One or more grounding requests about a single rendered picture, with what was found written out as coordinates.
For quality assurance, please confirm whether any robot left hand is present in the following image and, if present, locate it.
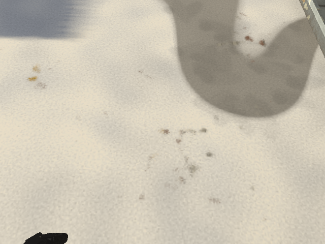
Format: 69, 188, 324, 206
24, 232, 68, 244

